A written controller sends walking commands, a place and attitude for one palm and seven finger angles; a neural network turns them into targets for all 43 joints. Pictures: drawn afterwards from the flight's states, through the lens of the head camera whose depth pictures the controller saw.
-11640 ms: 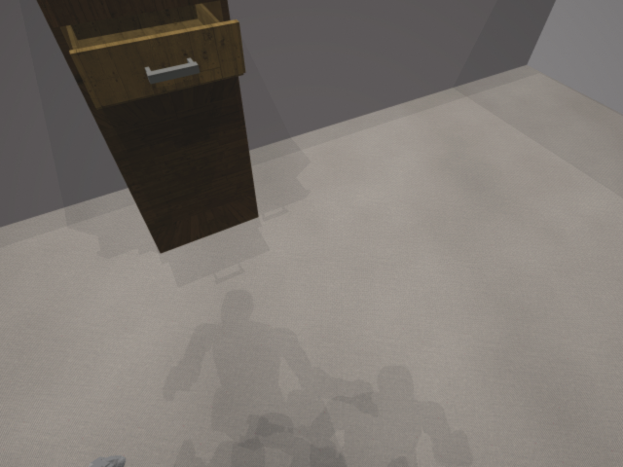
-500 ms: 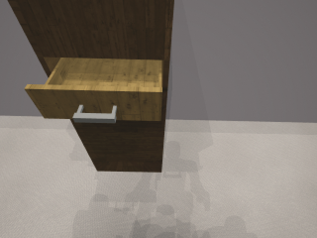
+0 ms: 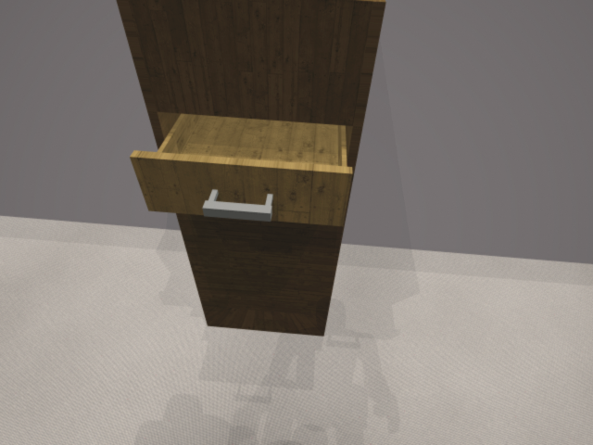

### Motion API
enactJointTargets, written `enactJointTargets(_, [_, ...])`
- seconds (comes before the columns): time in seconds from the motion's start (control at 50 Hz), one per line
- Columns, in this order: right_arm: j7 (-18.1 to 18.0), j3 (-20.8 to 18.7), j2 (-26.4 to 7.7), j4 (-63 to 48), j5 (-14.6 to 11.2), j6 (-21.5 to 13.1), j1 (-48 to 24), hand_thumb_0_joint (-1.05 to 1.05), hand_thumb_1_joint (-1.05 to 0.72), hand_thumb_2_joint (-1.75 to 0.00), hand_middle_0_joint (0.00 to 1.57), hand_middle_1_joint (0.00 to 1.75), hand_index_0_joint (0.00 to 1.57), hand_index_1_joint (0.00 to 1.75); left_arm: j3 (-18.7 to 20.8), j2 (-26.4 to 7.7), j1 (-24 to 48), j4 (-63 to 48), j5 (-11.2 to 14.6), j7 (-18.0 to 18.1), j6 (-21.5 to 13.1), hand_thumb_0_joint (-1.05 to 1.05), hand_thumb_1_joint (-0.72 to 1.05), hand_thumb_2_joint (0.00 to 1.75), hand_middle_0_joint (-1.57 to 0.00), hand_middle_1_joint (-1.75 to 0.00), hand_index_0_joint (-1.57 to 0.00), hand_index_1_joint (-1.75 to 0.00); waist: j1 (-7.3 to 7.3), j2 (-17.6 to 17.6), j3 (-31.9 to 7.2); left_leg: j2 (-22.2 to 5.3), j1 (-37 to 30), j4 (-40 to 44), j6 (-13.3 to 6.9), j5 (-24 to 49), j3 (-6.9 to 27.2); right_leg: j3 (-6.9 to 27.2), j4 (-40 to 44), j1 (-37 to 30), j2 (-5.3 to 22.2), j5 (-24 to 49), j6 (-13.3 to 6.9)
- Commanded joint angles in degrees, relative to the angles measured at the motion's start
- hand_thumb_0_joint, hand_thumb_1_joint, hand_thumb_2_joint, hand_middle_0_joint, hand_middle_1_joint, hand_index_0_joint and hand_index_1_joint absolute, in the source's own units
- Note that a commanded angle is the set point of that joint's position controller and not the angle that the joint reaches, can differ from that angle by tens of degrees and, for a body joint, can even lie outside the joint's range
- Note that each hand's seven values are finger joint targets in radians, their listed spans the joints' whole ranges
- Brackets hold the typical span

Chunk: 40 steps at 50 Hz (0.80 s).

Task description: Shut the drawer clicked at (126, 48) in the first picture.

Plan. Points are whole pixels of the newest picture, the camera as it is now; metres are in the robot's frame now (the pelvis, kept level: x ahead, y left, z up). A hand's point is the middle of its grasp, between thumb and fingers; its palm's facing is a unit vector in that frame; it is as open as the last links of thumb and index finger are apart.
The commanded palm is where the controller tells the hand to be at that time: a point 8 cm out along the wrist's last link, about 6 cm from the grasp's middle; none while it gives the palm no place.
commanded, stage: come to a stop and stand still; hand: left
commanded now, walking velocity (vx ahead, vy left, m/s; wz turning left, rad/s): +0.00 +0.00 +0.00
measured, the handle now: (239, 203) +0.50 +0.14 +0.04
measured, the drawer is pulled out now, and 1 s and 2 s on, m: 0.15 0.15 0.15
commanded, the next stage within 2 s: look again from close up in 1.06 s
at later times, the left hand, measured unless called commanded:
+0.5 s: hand out of the picture -0.03 +0.19 -0.17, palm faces +0.08 -0.99 -0.15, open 7.3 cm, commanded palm none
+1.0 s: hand out of the picture -0.11 +0.23 -0.17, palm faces -0.01 -0.99 -0.13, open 7.4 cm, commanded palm none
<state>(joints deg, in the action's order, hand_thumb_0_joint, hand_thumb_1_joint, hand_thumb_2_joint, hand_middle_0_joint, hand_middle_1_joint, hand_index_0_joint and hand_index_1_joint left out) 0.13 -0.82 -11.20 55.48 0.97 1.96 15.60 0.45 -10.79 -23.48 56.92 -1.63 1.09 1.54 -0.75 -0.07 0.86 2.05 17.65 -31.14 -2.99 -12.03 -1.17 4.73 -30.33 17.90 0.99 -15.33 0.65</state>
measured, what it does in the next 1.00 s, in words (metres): walks backwards: right foot, then left foot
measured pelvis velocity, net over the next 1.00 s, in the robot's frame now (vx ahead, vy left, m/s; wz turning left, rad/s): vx -0.12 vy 0.06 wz -0.04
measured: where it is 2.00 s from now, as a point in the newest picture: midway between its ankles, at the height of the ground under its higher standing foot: outside the picture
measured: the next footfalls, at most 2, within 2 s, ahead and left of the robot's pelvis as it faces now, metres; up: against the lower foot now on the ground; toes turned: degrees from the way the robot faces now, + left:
right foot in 0.54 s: -0.07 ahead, -0.08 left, +0.00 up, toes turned -4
left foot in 0.84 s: -0.05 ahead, +0.13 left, +0.00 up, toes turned +1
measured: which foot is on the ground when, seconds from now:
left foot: down 0.00-0.52, up 0.54-0.82, down 0.84-1.00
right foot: down 0.00-0.32, up 0.34-0.52, down 0.54-0.84, up 0.86-1.00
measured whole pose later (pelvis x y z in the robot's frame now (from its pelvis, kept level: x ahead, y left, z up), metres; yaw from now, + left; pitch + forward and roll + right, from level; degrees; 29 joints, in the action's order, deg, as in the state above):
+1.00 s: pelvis -0.12 +0.06 +0.01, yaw -3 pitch +0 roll -1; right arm -1.6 -0.2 -6.6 61.3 1.4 -1.6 24.5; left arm 3.3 -11.3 -20.1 58.1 -2.2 -0.9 1.5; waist 0.9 3.8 -1.3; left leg -0.1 11.2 -23.4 -2.7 -12.2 -3.8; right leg -0.6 -63.4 31.2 1.0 -15.2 -2.1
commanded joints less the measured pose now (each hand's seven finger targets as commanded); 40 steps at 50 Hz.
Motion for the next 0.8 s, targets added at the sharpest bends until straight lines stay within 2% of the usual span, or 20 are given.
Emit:
enactJointTargets(0.0, [-0.6, -2.3, -7.8, -3.2, 0.1, -1.3, -2.1, 0.0, -0.9, -0.9, 0.2, 0.3, 0.2, 0.3, 1.3, -4.0, -3.9, -1.7, 0.0, 0.1, -1.3, 0.0, 0.9, 0.9, -0.2, -0.3, -0.2, -0.3, -0.86, -3.0, 2.8, -7.7, 9.0, 15.3, -0.7, -26.6, 10.5, 0.1, 0.8, -3.2, -1.3, -7.1, -1.6])
enactJointTargets(0.1, [-0.7, -2.3, -5.8, -1.9, 0.1, -0.9, -0.2, 0.0, -0.9, -0.9, 0.2, 0.3, 0.2, 0.3, 1.5, -4.3, -3.5, -1.0, 0.1, 0.2, -1.6, 0.0, 0.9, 0.9, -0.2, -0.3, -0.2, -0.3, 0.43, 3.1, 4.1, -3.1, 4.8, 7.2, 0.7, -22.2, 6.7, 7.4, 8.9, 4.6, 1.4, -17.2, -3.3])
enactJointTargets(0.18, [-1.1, -2.9, -3.3, 0.6, 0.2, -0.2, 6.8, 0.0, -0.9, -0.9, 0.2, 0.3, 0.2, 0.3, 2.7, -6.1, 3.2, -2.2, 0.4, 0.6, -1.1, 0.0, 0.9, 0.9, -0.2, -0.3, -0.2, -0.3, 4.67, 11.1, 1.5, 0.9, -8.3, -9.5, 2.4, -11.6, 1.3, 11.5, 17.2, 18.0, 6.3, -25.5, -4.9])
enactJointTargets(0.22, [-1.3, -3.1, -2.4, 2.3, 0.3, -0.2, 12.6, 0.0, -0.9, -0.9, 0.2, 0.3, 0.2, 0.3, 3.6, -6.6, 9.0, -3.9, 0.3, 1.1, -0.6, 0.0, 0.9, 0.9, -0.2, -0.3, -0.2, -0.3, 7.45, 12.5, 0.1, -0.1, -15.1, -12.0, 2.5, -8.9, 1.3, 9.6, 15.9, 24.3, 7.0, -23.8, -4.8])
enactJointTargets(0.26, [-1.4, -3.1, -2.9, 2.5, 0.5, -0.9, 14.6, 0.0, -0.9, -0.9, 0.2, 0.3, 0.2, 0.3, 3.5, -5.3, 10.5, -4.7, 0.4, 1.1, -0.2, 0.0, 0.9, 0.9, -0.2, -0.3, -0.2, -0.3, 7.82, 1.6, 3.2, -3.9, -12.5, -2.1, 1.8, -17.0, 7.0, 5.7, 4.6, 27.1, 2.9, -22.7, -3.6])
enactJointTargets(0.28, [-1.5, -3.3, -5.2, 1.5, 1.2, -1.5, 13.3, 0.0, -0.9, -0.9, 0.2, 0.3, 0.2, 0.3, 3.3, -3.0, 8.0, -4.7, 0.8, 1.0, 0.3, 0.0, 0.9, 0.9, -0.2, -0.3, -0.2, -0.3, 6.62, -12.6, 4.9, -11.1, -1.2, 15.2, 0.2, -33.3, 19.3, -1.2, -12.4, 20.7, -4.5, -15.5, -1.3])
enactJointTargets(0.3, [-2.0, -3.5, -7.8, -0.6, 1.0, -1.4, 5.6, 0.0, -0.9, -0.9, 0.2, 0.3, 0.2, 0.3, 3.8, -1.6, 3.1, -3.7, 0.9, 1.2, 1.1, 0.0, 0.9, 0.9, -0.2, -0.3, -0.2, -0.3, 1.65, -20.6, 6.1, -17.7, 17.1, 27.2, -1.4, -42.0, 28.8, -2.4, -28.9, 8.6, -6.2, -8.9, -0.4])
enactJointTargets(0.34, [-1.7, -2.7, -7.0, -4.6, 0.6, -1.3, -8.1, 0.0, -0.9, -0.9, 0.2, 0.3, 0.2, 0.3, 4.0, -0.8, -5.5, -2.1, 0.0, 0.7, 1.6, 0.0, 0.9, 0.9, -0.2, -0.3, -0.2, -0.3, -5.76, -12.3, 4.9, -17.3, 31.7, 28.6, -4.9, -34.8, 24.7, -3.9, -46.7, -2.2, -4.2, -6.2, -1.3])
enactJointTargets(0.38, [-1.3, -2.7, -7.4, -4.3, 1.3, -1.7, -9.7, 0.0, -0.9, -0.9, 0.2, 0.3, 0.2, 0.3, 3.7, 0.2, -10.8, -0.1, -0.1, 0.1, 1.6, 0.0, 0.9, 0.9, -0.2, -0.3, -0.2, -0.3, -7.03, -8.9, 2.5, -12.9, 27.2, 26.5, -2.8, -27.8, 15.2, -8.6, -41.8, -4.9, -4.6, -8.3, -1.5])
enactJointTargets(0.42, [-1.7, -3.4, -7.4, -2.5, 1.9, -1.2, -4.8, 0.0, -0.9, -0.9, 0.2, 0.3, 0.2, 0.3, 3.3, -0.4, -13.9, 0.3, 0.2, -0.3, 1.8, 0.0, 0.9, 0.9, -0.2, -0.3, -0.2, -0.3, -4.27, -10.5, 0.4, -12.0, 15.9, 26.8, -1.0, -28.2, 14.2, -12.0, -22.3, -7.7, -5.4, -18.8, -3.3])
enactJointTargets(0.46, [-2.2, -3.6, -6.5, -0.5, 1.8, -0.1, 0.7, 0.0, -0.9, -0.9, 0.2, 0.3, 0.2, 0.3, 2.8, 0.3, -16.7, 1.3, 0.7, -0.3, 1.9, 0.0, 0.9, 0.9, -0.2, -0.3, -0.2, -0.3, -2.71, -7.5, 4.8, -9.2, 12.6, 24.4, 1.7, -27.4, 12.5, -12.9, 3.5, -13.1, -6.9, -19.3, -5.3])
enactJointTargets(0.48, [-2.0, -3.6, -5.0, 0.0, 0.9, 0.9, 1.4, 0.0, -0.9, -0.9, 0.2, 0.3, 0.2, 0.3, 2.9, -0.7, -18.9, 2.1, 0.7, 0.1, 1.9, 0.0, 0.9, 0.9, -0.2, -0.3, -0.2, -0.3, -3.7, 0.6, 7.4, -4.1, 15.9, 13.7, 4.3, -23.3, 5.9, -7.9, 16.5, -17.4, -4.1, -14.0, -7.7])
enactJointTargets(0.5, [-2.3, -3.2, 0.3, -0.6, -0.2, 1.7, 3.2, 0.0, -0.9, -0.9, 0.2, 0.3, 0.2, 0.3, 3.0, -3.6, -15.8, 0.5, 0.1, 0.9, 1.5, 0.0, 0.9, 0.9, -0.2, -0.3, -0.2, -0.3, -1.85, 16.2, 8.6, 4.7, 18.3, -13.1, 6.7, -15.8, -4.2, 10.9, 26.7, -11.3, 9.6, -20.5, -12.3])
enactJointTargets(0.52, [-2.0, -4.1, -2.1, -2.1, 0.4, 2.5, 3.7, 0.0, -0.9, -0.9, 0.2, 0.3, 0.2, 0.3, 2.5, -5.8, -1.3, -5.2, -0.1, 1.6, 1.1, 0.0, 0.9, 0.9, -0.2, -0.3, -0.2, -0.3, 3.7, 10.4, 10.8, 4.4, 19.1, -35.8, 5.0, -11.0, -0.1, 13.5, 26.8, 3.7, 17.3, -11.0, -14.5])
enactJointTargets(0.54, [-1.2, -4.6, -2.2, -2.0, 0.5, 2.8, 7.9, 0.0, -0.9, -0.9, 0.2, 0.3, 0.2, 0.3, 3.5, -7.5, 8.9, -8.0, 0.6, 2.1, -0.5, 0.0, 0.9, 0.9, -0.2, -0.3, -0.2, -0.3, 8.33, 9.9, 5.6, 1.0, 13.0, -45.2, 4.6, -7.2, 4.4, 17.4, 29.7, 12.6, 19.6, -22.0, -14.7])
enactJointTargets(0.58, [0.7, -4.1, -3.8, -2.4, 0.8, 0.7, 8.1, 0.0, -0.9, -0.9, 0.2, 0.3, 0.2, 0.3, 2.6, -3.9, 9.8, -7.7, 0.4, 2.0, -4.2, 0.0, 0.9, 0.9, -0.2, -0.3, -0.2, -0.3, 7.5, 7.5, 11.1, -3.3, 17.9, -41.0, 3.3, -0.4, 3.9, 12.8, 28.1, 10.4, 14.3, -22.6, -11.3])
enactJointTargets(0.64, [1.0, -3.4, -2.1, -3.4, 0.5, -1.3, 3.9, 0.0, -0.9, -0.9, 0.2, 0.3, 0.2, 0.3, 2.9, -5.0, 1.3, -3.6, 0.1, 1.5, -4.7, 0.0, 0.9, 0.9, -0.2, -0.3, -0.2, -0.3, 2.74, 2.3, 9.1, -3.4, 17.2, -25.1, 2.9, -3.0, -1.1, 7.7, 24.4, -2.5, 12.1, -15.0, -11.7])
enactJointTargets(0.68, [0.9, -3.1, -1.2, -3.8, 0.5, -1.8, 2.7, 0.0, -0.9, -0.9, 0.2, 0.3, 0.2, 0.3, 3.3, -7.0, -2.1, -2.3, -0.2, 0.7, -4.1, 0.0, 0.9, 0.9, -0.2, -0.3, -0.2, -0.3, 0.57, 5.8, 6.1, -2.7, 11.8, -16.1, 2.3, -8.1, -3.5, 8.4, 23.7, -3.3, 12.0, -20.6, -12.2])
enactJointTargets(0.74, [0.5, -2.6, -0.8, -2.8, 0.4, -2.7, 5.4, 0.0, -0.9, -0.9, 0.2, 0.3, 0.2, 0.3, 3.8, -7.7, -1.8, -1.7, -0.4, 0.2, -3.2, 0.0, 0.9, 0.9, -0.2, -0.3, -0.2, -0.3, 0.82, 10.0, 3.3, -1.4, 0.1, -2.0, 1.2, -10.7, -4.8, 6.7, 18.9, -0.7, 9.6, -22.1, -10.7])
enactJointTargets(0.78, [-0.8, -1.8, -1.5, 0.7, 0.5, -3.6, 11.5, 0.0, -0.9, -0.9, 0.2, 0.3, 0.2, 0.3, 3.5, -5.6, -1.8, -1.3, 0.0, -0.2, -2.3, 0.0, 0.9, 0.9, -0.2, -0.3, -0.2, -0.3, 2.47, 4.0, 1.3, -2.1, -14.1, 11.4, 0.9, -8.1, -4.3, 3.1, 8.1, 5.8, 5.0, -20.9, -7.6])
